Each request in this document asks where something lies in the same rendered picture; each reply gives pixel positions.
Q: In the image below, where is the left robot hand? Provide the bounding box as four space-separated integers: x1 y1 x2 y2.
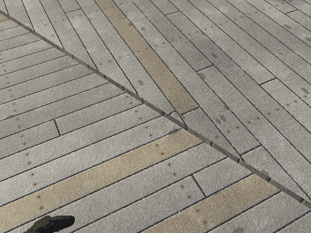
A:
23 216 75 233

